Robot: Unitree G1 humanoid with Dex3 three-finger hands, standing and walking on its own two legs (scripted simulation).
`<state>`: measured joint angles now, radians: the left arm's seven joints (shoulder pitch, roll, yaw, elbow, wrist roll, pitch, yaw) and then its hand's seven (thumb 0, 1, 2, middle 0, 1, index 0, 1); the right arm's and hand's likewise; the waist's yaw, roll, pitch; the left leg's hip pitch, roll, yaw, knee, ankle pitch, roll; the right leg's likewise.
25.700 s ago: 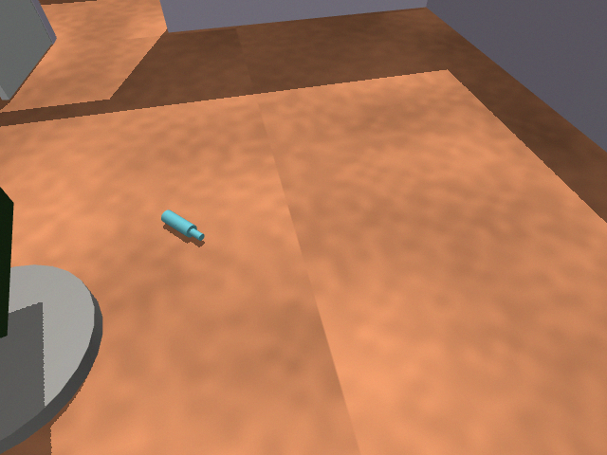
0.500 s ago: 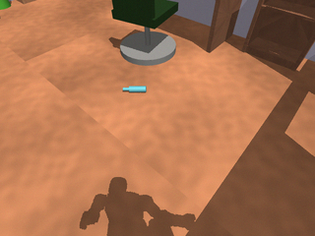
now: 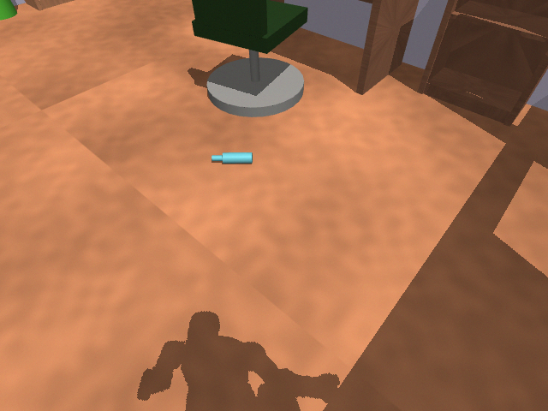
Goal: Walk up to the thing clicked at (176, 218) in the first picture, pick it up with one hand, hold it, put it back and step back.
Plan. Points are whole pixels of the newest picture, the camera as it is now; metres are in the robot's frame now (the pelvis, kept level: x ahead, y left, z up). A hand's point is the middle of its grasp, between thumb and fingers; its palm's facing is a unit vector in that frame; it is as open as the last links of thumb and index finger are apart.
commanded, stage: stand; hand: left
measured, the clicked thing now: (232, 157) +1.46 +0.30 -0.75
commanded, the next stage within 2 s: walk up in 0.52 s
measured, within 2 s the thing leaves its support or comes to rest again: neither
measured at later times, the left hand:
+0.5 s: hand out of the picture +0.07 +0.26 -0.16, palm faces -0.03 -0.94 -0.35, open 7.4 cm
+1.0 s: hand (69, 409) +0.17 +0.36 -0.17, palm faces -0.03 -0.94 -0.33, open 7.4 cm
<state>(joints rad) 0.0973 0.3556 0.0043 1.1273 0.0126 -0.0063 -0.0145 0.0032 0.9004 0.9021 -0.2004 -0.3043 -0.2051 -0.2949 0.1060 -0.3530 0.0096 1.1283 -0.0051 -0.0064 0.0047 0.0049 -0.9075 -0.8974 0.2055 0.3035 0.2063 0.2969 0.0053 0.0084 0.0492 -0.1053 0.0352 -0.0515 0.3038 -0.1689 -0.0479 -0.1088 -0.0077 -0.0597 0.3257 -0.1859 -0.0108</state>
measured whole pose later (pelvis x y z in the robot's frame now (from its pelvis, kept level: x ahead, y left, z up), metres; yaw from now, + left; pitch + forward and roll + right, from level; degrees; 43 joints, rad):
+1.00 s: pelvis +0.13 +0.08 -0.01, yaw +0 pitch -3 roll +1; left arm 0.27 0.47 0.07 1.00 0.02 -0.02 -0.08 0.01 0.90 0.90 -0.20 -0.30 -0.20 -0.29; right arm 0.27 -0.39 -0.08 0.96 -0.02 -0.07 0.06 0.00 -0.91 -0.90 0.21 0.30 0.21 0.30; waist 0.00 -0.08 0.04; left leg -0.19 0.02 0.11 0.48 -0.24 0.02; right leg -0.45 -0.03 0.06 1.02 -0.32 -0.02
